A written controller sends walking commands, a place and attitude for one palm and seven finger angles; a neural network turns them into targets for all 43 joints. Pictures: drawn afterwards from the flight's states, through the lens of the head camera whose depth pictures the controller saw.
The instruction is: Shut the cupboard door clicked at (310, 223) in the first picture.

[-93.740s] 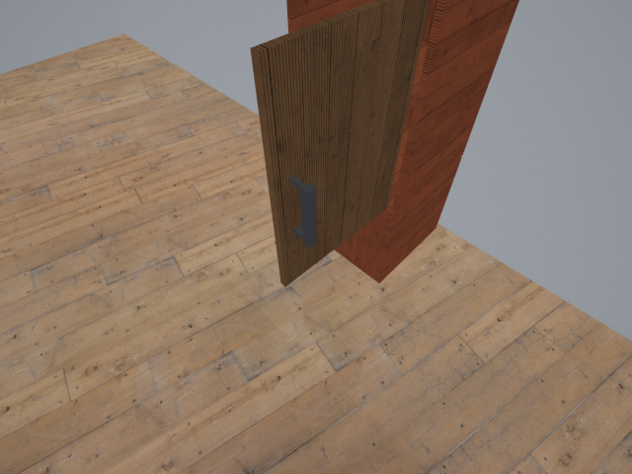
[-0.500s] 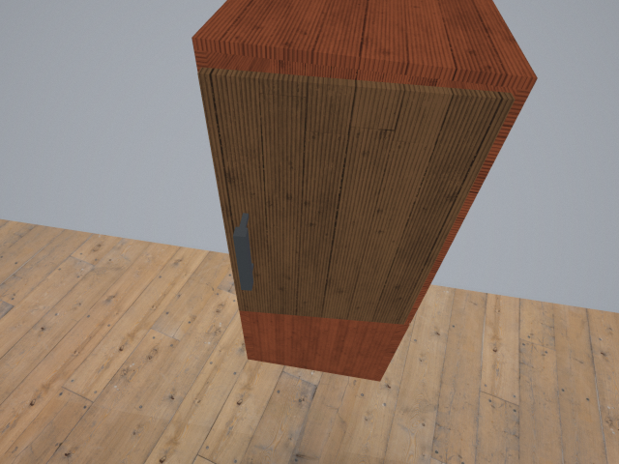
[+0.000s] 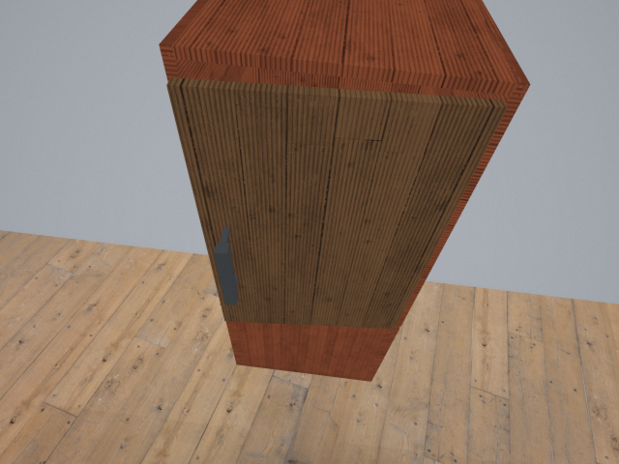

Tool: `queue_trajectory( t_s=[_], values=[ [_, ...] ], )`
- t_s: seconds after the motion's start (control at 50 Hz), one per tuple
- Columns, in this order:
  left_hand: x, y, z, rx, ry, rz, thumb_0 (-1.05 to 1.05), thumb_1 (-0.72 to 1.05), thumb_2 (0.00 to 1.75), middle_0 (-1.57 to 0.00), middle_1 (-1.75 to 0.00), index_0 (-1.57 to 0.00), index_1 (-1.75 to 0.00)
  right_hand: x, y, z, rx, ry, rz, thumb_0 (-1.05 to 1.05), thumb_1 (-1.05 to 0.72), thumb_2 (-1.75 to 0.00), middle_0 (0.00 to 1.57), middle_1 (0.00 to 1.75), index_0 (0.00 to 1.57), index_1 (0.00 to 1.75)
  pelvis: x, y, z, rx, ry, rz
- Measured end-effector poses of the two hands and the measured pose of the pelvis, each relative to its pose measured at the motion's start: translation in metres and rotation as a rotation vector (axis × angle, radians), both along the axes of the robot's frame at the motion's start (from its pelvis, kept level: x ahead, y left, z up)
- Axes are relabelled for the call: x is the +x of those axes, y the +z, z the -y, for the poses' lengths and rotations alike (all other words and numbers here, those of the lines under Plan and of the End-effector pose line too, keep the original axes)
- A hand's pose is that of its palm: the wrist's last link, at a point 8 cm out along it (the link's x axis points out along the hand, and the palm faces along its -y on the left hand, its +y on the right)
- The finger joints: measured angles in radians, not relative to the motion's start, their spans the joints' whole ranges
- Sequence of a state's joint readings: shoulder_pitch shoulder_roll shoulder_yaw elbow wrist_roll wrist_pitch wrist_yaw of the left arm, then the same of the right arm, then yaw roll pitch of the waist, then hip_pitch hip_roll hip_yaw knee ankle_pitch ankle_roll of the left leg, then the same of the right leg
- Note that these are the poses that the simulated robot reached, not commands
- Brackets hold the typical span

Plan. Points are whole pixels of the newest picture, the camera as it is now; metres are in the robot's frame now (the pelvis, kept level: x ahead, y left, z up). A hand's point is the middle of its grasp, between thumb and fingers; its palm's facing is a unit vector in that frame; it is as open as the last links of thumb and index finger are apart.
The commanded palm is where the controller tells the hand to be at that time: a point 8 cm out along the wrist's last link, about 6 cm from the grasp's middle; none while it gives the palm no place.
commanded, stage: look again from close up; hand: left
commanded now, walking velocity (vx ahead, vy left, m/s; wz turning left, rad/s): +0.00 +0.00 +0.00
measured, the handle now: (229, 267) +0.44 +0.17 -0.08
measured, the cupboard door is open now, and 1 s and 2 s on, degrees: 5 5 5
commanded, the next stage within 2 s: raise the hand and make a fist in 0.20 s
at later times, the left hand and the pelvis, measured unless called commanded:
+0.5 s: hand (177, 380) +0.22 +0.18 -0.01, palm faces +0.20 -0.98 -0.09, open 7.1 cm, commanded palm +0.12 +0.22 -0.07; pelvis +0.00 +0.00 -0.02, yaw +4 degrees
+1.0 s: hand (212, 404) +0.21 +0.15 -0.08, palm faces -0.07 -1.00 -0.04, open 4.8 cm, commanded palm +0.16 +0.22 -0.07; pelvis +0.01 -0.03 -0.13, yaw +3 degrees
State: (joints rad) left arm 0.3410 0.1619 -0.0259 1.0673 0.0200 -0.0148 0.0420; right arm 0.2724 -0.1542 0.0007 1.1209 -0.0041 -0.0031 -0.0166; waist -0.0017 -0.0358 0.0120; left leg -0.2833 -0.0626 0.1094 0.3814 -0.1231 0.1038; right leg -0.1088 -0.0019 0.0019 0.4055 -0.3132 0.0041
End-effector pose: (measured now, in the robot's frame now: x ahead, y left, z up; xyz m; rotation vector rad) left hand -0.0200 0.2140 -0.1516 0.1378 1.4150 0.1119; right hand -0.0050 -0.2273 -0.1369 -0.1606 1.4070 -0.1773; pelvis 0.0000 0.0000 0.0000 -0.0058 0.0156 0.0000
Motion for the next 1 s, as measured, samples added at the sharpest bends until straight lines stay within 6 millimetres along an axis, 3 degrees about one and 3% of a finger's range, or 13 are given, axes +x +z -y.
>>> queue_trajectory(
  t_s=[0.32,0.34,0.4,0.46,0.52,0.56,0.6,0.72,0.76,0.8,0.9,0.94,1.0],
  values=[
    [0.041,-0.001,-0.009,0.021,-0.036,0.038,0.00,0.91,0.90,-0.20,-0.30,-0.20,-0.30,0.027,-0.002,-0.005,-0.002,-0.004,0.039,0.01,-0.92,-0.90,0.20,0.30,0.20,0.30,0.019,-0.002,-0.005,0.001,-0.014,0.010],
    [0.052,0.004,-0.013,0.024,0.029,0.091,0.00,0.91,0.90,-0.20,-0.30,-0.20,-0.30,0.032,-0.001,-0.004,-0.011,-0.004,0.081,0.01,-0.92,-0.90,0.20,0.30,0.21,0.30,0.016,-0.003,-0.004,0.000,-0.001,0.009],
    [0.119,0.064,-0.025,0.086,0.080,0.554,0.01,0.91,0.90,-0.21,-0.30,-0.21,-0.31,0.055,0.011,0.003,-0.046,0.043,0.308,0.01,-0.92,-0.90,0.20,0.30,0.21,0.30,0.010,-0.006,-0.003,0.008,0.020,0.008],
    [0.178,0.130,-0.021,0.089,0.069,0.962,0.01,0.91,0.90,-0.23,-0.32,-0.22,-0.33,0.084,0.017,0.010,-0.022,0.108,0.485,0.01,-0.91,-0.90,0.20,0.30,0.20,0.30,0.006,-0.011,-0.003,0.010,0.060,-0.013],
    [0.213,0.159,-0.009,0.021,0.018,1.290,0.01,0.91,0.90,-0.26,-0.36,-0.25,-0.36,0.119,0.015,0.021,-0.023,0.150,0.651,0.01,-0.91,-0.90,0.20,0.30,0.21,0.30,-0.003,-0.032,0.003,0.034,0.059,-0.049],
    [0.218,0.156,0.001,-0.068,-0.019,1.421,0.00,0.91,0.90,-0.28,-0.39,-0.28,-0.39,0.141,0.014,0.029,-0.043,0.172,0.730,0.01,-0.91,-0.90,0.20,0.30,0.21,0.30,-0.007,-0.048,0.007,0.023,0.052,-0.076],
    [0.211,0.137,0.009,-0.142,-0.069,1.466,0.00,0.91,0.90,-0.31,-0.42,-0.31,-0.42,0.162,0.016,0.036,-0.062,0.185,0.795,0.01,-0.91,-0.90,0.20,0.30,0.21,0.30,-0.009,-0.063,0.012,0.016,0.046,-0.102],
    [0.149,0.041,0.004,-0.155,0.006,1.202,0.00,0.91,0.90,-0.42,-0.53,-0.42,-0.53,0.214,0.018,0.041,-0.111,0.277,0.913,0.01,-0.91,-0.90,0.20,0.30,0.20,0.30,-0.010,-0.103,0.024,-0.003,0.041,-0.179],
    [0.131,0.033,-0.004,-0.087,0.050,1.178,0.01,0.90,0.90,-0.45,-0.57,-0.45,-0.57,0.228,0.012,0.036,-0.111,0.322,0.924,0.01,-0.91,-0.90,0.20,0.30,0.20,0.30,-0.008,-0.113,0.027,-0.018,0.051,-0.204],
    [0.126,0.046,-0.011,-0.015,0.062,1.246,0.02,0.90,0.90,-0.49,-0.61,-0.49,-0.61,0.239,0.002,0.028,-0.095,0.362,0.922,0.01,-0.91,-0.90,0.20,0.30,0.20,0.30,-0.006,-0.120,0.028,-0.035,0.062,-0.225],
    [0.160,0.099,-0.006,0.023,-0.059,1.537,0.02,0.91,0.90,-0.58,-0.71,-0.57,-0.71,0.252,-0.036,0.000,-0.004,0.393,0.887,0.01,-0.91,-0.90,0.20,0.30,0.20,0.30,-0.001,-0.131,0.027,-0.074,0.080,-0.268],
    [0.183,0.101,0.003,-0.034,-0.139,1.542,0.02,0.91,0.90,-0.61,-0.75,-0.61,-0.75,0.248,-0.050,-0.009,0.036,0.356,0.857,0.01,-0.91,-0.90,0.20,0.30,0.21,0.30,0.000,-0.133,0.026,-0.075,0.074,-0.287],
    [0.214,0.078,0.013,-0.154,-0.196,1.369,0.01,0.90,0.90,-0.67,-0.81,-0.67,-0.81,0.235,-0.064,-0.015,0.077,0.269,0.783,0.01,-0.90,-0.90,0.20,0.30,0.21,0.30,0.006,-0.130,0.025,-0.062,0.058,-0.309]
  ],
)
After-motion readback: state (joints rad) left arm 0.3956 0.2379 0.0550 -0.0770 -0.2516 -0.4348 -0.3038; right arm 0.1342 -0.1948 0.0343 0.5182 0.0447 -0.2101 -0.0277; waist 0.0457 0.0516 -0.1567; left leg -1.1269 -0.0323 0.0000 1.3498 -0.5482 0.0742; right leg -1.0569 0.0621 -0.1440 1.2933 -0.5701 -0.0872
